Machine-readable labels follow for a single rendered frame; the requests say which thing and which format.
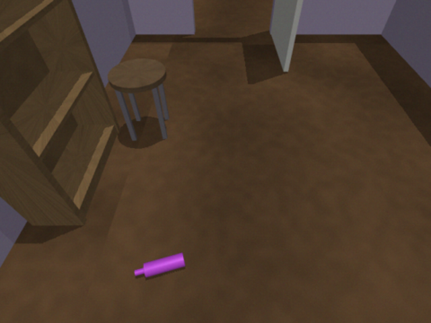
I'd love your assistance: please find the bottle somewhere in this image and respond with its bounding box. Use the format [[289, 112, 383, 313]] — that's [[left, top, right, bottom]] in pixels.
[[135, 253, 185, 277]]

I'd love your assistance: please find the stool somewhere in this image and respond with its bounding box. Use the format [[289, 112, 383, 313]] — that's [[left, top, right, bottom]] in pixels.
[[108, 59, 169, 141]]

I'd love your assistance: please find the bookshelf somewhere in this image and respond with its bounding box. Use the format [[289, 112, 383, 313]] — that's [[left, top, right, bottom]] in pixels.
[[0, 0, 121, 225]]

